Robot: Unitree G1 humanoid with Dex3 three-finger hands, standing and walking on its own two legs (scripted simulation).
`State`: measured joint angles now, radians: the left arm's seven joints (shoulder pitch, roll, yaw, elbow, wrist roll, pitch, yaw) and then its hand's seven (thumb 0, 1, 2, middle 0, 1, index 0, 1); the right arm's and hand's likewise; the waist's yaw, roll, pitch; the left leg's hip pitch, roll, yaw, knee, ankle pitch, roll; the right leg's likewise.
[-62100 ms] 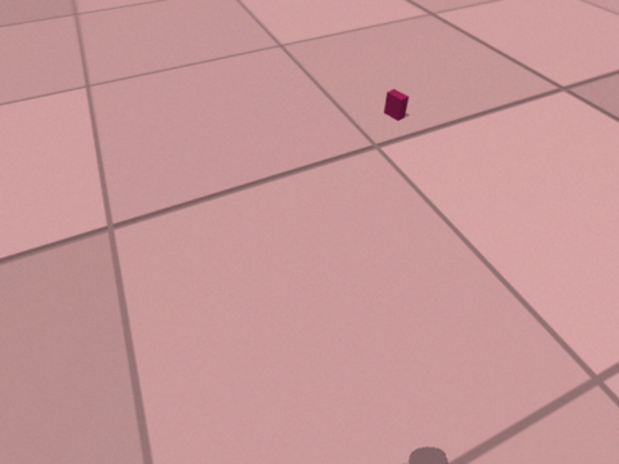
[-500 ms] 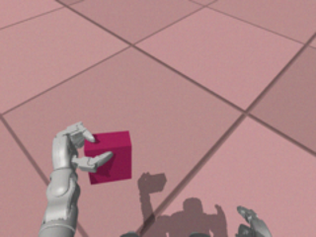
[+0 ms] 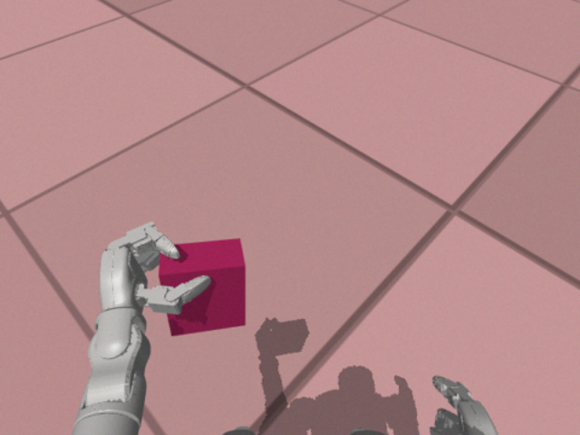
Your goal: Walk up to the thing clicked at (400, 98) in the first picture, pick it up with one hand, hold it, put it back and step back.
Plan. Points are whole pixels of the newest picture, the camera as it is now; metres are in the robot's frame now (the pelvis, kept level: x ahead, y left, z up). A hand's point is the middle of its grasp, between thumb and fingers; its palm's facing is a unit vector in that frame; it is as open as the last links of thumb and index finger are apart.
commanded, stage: hold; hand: left
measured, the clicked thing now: (205, 287) +0.33 +0.14 -0.01
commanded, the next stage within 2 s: crouch in 1.80 s
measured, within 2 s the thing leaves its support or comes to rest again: neither
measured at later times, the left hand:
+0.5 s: hand (170, 261) +0.34 +0.18 +0.05, palm faces +0.16 -0.99 -0.01, open 7.2 cm
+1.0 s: hand (172, 267) +0.33 +0.17 +0.05, palm faces +0.15 -0.99 -0.01, open 7.2 cm
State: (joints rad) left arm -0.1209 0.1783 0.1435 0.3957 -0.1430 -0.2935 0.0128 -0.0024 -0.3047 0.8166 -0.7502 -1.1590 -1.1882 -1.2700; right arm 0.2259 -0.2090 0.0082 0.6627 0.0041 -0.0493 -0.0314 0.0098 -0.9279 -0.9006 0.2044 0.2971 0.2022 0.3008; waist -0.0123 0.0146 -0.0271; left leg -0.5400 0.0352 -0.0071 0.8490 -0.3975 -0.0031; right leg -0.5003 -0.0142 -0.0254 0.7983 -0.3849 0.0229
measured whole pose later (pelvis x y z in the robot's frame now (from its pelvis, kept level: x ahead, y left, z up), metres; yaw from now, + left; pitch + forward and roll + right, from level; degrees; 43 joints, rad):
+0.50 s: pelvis +0.01 +0.00 +0.00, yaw +0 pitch +6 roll -2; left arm -0.11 0.18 0.14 0.40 -0.15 -0.31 0.01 0.00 -0.31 0.82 -0.75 -1.16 -1.20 -1.29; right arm 0.23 -0.21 0.00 0.67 0.00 -0.05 -0.03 0.01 -0.93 -0.90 0.20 0.30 0.20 0.30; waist -0.01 0.02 -0.04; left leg -0.53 0.04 -0.01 0.84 -0.41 0.00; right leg -0.48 -0.01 -0.03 0.78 -0.39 0.02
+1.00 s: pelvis +0.00 +0.00 +0.00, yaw +0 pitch +5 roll -2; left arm -0.12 0.17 0.13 0.41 -0.15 -0.32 0.01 0.01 -0.35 0.83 -0.79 -1.20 -1.24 -1.33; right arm 0.24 -0.21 0.00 0.67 0.00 -0.04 -0.03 0.01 -0.93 -0.90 0.20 0.30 0.20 0.30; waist -0.01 0.02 -0.03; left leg -0.53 0.03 -0.01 0.84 -0.40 0.00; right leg -0.49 -0.02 -0.03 0.79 -0.38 0.02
